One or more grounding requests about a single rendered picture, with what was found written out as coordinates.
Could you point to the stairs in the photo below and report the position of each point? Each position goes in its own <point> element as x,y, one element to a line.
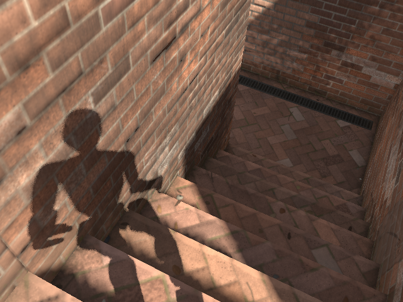
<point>241,228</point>

